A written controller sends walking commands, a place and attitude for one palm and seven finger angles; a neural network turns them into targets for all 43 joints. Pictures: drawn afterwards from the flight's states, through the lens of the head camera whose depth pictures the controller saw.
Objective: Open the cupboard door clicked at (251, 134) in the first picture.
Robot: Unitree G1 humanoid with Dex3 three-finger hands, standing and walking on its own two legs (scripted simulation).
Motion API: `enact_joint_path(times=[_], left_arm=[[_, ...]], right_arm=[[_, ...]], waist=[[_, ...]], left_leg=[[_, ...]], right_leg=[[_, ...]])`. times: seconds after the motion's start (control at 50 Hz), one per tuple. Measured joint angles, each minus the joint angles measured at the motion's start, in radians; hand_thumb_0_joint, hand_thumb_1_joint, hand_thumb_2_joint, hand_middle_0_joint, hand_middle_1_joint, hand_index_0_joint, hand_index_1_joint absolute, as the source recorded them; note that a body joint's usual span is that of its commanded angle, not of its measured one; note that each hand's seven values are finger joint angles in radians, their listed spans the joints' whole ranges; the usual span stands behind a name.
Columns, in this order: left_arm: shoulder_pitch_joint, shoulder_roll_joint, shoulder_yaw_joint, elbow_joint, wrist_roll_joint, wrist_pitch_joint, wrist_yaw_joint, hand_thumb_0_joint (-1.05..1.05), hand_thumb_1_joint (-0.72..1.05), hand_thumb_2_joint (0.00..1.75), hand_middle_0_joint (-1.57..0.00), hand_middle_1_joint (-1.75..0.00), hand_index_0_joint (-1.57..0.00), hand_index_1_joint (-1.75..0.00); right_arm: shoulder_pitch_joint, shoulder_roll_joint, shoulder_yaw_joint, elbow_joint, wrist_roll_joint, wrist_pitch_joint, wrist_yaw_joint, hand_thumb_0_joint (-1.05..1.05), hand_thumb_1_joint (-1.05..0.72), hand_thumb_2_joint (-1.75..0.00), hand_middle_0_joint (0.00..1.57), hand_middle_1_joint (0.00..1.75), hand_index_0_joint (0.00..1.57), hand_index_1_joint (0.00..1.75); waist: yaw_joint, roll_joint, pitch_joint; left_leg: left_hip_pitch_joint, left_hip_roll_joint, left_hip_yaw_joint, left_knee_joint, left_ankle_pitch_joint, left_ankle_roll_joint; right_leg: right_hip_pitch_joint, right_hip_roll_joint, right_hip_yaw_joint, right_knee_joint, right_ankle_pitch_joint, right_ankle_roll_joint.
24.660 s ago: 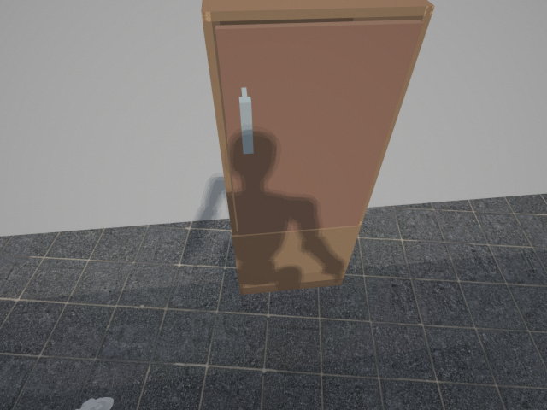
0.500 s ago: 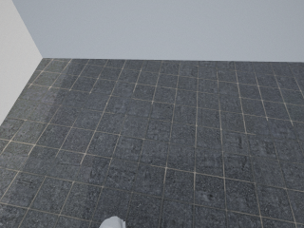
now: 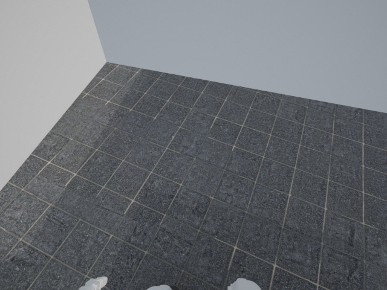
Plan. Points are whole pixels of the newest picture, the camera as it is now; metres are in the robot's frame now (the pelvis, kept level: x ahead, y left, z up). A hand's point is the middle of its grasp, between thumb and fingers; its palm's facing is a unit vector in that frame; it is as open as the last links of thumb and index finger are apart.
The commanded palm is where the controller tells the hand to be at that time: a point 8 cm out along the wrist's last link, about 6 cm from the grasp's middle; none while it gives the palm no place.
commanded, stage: turn to face it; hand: left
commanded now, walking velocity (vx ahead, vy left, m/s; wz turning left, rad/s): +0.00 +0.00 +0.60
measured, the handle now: out of the picture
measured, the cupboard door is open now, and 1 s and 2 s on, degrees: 39 39 39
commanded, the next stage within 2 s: none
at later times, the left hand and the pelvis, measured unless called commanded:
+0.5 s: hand out of the picture +0.01 +0.15 -0.18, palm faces +0.37 -0.90 -0.22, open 7.4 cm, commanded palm none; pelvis +0.04 -0.05 -0.01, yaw +21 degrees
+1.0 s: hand out of the picture +0.03 +0.13 -0.15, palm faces +0.59 -0.75 -0.29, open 7.4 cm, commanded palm none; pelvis +0.08 -0.08 +0.00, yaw +38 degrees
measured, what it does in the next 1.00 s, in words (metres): steps to the right, turning left: right foot, then left foot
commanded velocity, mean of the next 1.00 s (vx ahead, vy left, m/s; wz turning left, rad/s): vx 0.00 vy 0.00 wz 0.60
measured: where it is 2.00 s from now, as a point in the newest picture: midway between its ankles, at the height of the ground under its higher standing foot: outside the picture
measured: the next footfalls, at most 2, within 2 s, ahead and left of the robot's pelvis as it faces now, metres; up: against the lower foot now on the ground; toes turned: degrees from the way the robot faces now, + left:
right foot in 0.14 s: +0.07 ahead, -0.17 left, +0.00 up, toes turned +4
left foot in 0.50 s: +0.05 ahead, +0.08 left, +0.00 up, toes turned +28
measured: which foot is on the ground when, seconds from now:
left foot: down 0.00-0.14, up 0.16-0.48, down 0.50-0.88, up 0.90-1.00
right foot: up 0.00-0.12, down 0.14-0.50, up 0.52-0.86, down 0.88-1.00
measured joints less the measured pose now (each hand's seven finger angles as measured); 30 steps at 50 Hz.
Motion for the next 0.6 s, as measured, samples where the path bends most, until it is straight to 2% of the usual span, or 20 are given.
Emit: enact_joint_path(times=[0.08, 0.12, 0.14, 0.18, 0.2, 0.24, 0.28, 0.36, 0.44, 0.48, 0.5, 0.52, 0.56, 0.6], left_arm=[[-0.017, 0.014, 0.002, -0.025, -0.001, 0.003, 0.002, 0.01, 0.91, 0.90, -0.20, -0.30, -0.19, -0.30], [-0.015, 0.020, 0.001, -0.038, -0.003, -0.005, 0.003, 0.01, 0.91, 0.90, -0.20, -0.30, -0.19, -0.30], [-0.006, 0.027, 0.000, -0.047, 0.000, -0.014, 0.004, 0.01, 0.91, 0.90, -0.20, -0.30, -0.20, -0.30], [-0.003, 0.017, -0.005, -0.047, 0.005, -0.020, 0.011, 0.01, 0.91, 0.90, -0.20, -0.30, -0.20, -0.30], [0.003, 0.011, -0.010, -0.046, 0.005, -0.019, 0.013, 0.01, 0.91, 0.90, -0.20, -0.30, -0.20, -0.30], [0.022, 0.001, -0.017, -0.042, 0.003, -0.017, 0.015, 0.01, 0.91, 0.90, -0.20, -0.30, -0.20, -0.30], [0.040, -0.004, -0.022, -0.037, 0.002, -0.017, 0.016, 0.01, 0.91, 0.90, -0.20, -0.30, -0.20, -0.30], [0.070, -0.007, -0.030, -0.030, 0.004, -0.024, 0.012, 0.01, 0.91, 0.90, -0.20, -0.30, -0.20, -0.30], [0.096, -0.001, -0.030, -0.022, 0.008, -0.024, 0.006, 0.01, 0.91, 0.90, -0.20, -0.30, -0.20, -0.30], [0.113, 0.010, -0.025, -0.015, 0.006, -0.022, 0.001, 0.01, 0.91, 0.90, -0.20, -0.30, -0.20, -0.30], [0.126, 0.015, -0.022, -0.014, 0.002, -0.019, -0.001, 0.01, 0.91, 0.90, -0.20, -0.30, -0.20, -0.30], [0.128, 0.026, -0.018, -0.008, -0.003, -0.011, -0.003, 0.01, 0.91, 0.90, -0.20, -0.30, -0.20, -0.30], [0.114, 0.050, -0.011, 0.000, -0.004, 0.019, 0.002, 0.01, 0.91, 0.90, -0.20, -0.30, -0.20, -0.30], [0.096, 0.063, -0.002, 0.004, -0.002, 0.036, 0.008, 0.01, 0.91, 0.90, -0.20, -0.30, -0.20, -0.30]], right_arm=[[0.012, -0.013, -0.017, -0.011, -0.002, 0.017, 0.006, 0.00, -0.92, -0.90, 0.21, 0.30, 0.20, 0.30], [0.020, -0.022, -0.027, -0.016, 0.003, 0.026, 0.007, 0.01, -0.91, -0.90, 0.21, 0.30, 0.20, 0.30], [0.027, -0.024, -0.031, -0.020, 0.007, 0.031, 0.009, 0.01, -0.91, -0.90, 0.21, 0.30, 0.20, 0.30], [0.018, -0.044, -0.044, -0.014, 0.010, 0.041, 0.010, 0.01, -0.91, -0.90, 0.21, 0.30, 0.20, 0.30], [0.015, -0.055, -0.049, -0.014, 0.009, 0.045, 0.013, 0.01, -0.91, -0.90, 0.20, 0.30, 0.20, 0.30], [0.010, -0.071, -0.053, -0.015, 0.007, 0.052, 0.017, 0.01, -0.91, -0.90, 0.20, 0.30, 0.20, 0.30], [0.001, -0.076, -0.053, -0.019, 0.008, 0.058, 0.022, 0.01, -0.91, -0.90, 0.20, 0.30, 0.19, 0.30], [-0.031, -0.075, -0.043, -0.032, 0.013, 0.060, 0.029, 0.01, -0.91, -0.90, 0.20, 0.30, 0.19, 0.30], [-0.076, -0.072, -0.031, -0.049, 0.017, 0.055, 0.033, 0.01, -0.91, -0.90, 0.20, 0.30, 0.19, 0.30], [-0.093, -0.071, -0.026, -0.065, 0.016, 0.046, 0.034, 0.01, -0.91, -0.90, 0.20, 0.30, 0.19, 0.30], [-0.098, -0.075, -0.023, -0.076, 0.015, 0.038, 0.036, 0.01, -0.91, -0.90, 0.20, 0.30, 0.19, 0.30], [-0.104, -0.072, -0.024, -0.084, 0.012, 0.026, 0.034, 0.01, -0.91, -0.90, 0.20, 0.30, 0.19, 0.30], [-0.114, -0.060, -0.018, -0.095, 0.012, 0.013, 0.029, 0.01, -0.91, -0.90, 0.20, 0.30, 0.19, 0.30], [-0.109, -0.051, -0.012, -0.101, 0.009, 0.008, 0.020, 0.00, -0.91, -0.90, 0.20, 0.30, 0.19, 0.30]], waist=[[-0.021, 0.018, -0.010], [-0.023, 0.020, -0.017], [-0.019, 0.007, -0.026], [-0.016, 0.019, -0.015], [-0.019, 0.022, -0.010], [-0.023, 0.017, -0.007], [-0.025, 0.000, -0.002], [-0.015, -0.037, 0.020], [0.008, -0.056, 0.045], [0.016, -0.065, 0.049], [0.018, -0.061, 0.044], [0.014, -0.067, 0.043], [0.023, -0.082, 0.053], [0.028, -0.078, 0.051]], left_leg=[[-0.010, -0.001, -0.055, 0.012, -0.009, -0.028], [-0.024, -0.009, -0.081, 0.038, -0.024, -0.048], [-0.042, -0.021, -0.080, 0.072, -0.055, -0.053], [-0.098, -0.020, -0.063, 0.249, -0.237, -0.071], [-0.128, -0.019, -0.044, 0.358, -0.282, -0.076], [-0.170, -0.003, 0.003, 0.534, -0.295, -0.094], [-0.174, 0.020, 0.041, 0.598, -0.285, -0.108], [-0.115, 0.050, 0.086, 0.471, -0.281, -0.118], [-0.033, 0.051, 0.119, 0.282, -0.277, -0.106], [0.023, 0.040, 0.137, 0.163, -0.221, -0.094], [0.057, 0.040, 0.142, 0.094, -0.135, -0.080], [0.048, 0.032, 0.136, 0.099, -0.104, -0.057], [0.029, 0.020, 0.121, 0.147, -0.140, -0.019], [0.033, 0.019, 0.100, 0.139, -0.155, -0.010]], right_leg=[[0.070, 0.029, -0.010, -0.175, 0.006, -0.005], [0.141, 0.042, -0.019, -0.320, 0.063, -0.012], [0.175, 0.034, -0.016, -0.401, 0.101, -0.030], [0.179, 0.030, -0.040, -0.382, 0.116, -0.059], [0.193, 0.020, -0.058, -0.381, 0.106, -0.066], [0.224, 0.000, -0.087, -0.402, 0.096, -0.072], [0.253, -0.020, -0.112, -0.426, 0.096, -0.072], [0.288, -0.055, -0.163, -0.444, 0.088, -0.069], [0.293, -0.083, -0.218, -0.401, 0.050, -0.057], [0.282, -0.100, -0.242, -0.348, 0.015, -0.045], [0.264, -0.107, -0.253, -0.296, -0.008, -0.037], [0.228, -0.115, -0.238, -0.207, -0.039, -0.022], [0.141, -0.093, -0.148, 0.005, -0.134, -0.005], [0.074, -0.063, -0.097, 0.132, -0.140, 0.003]])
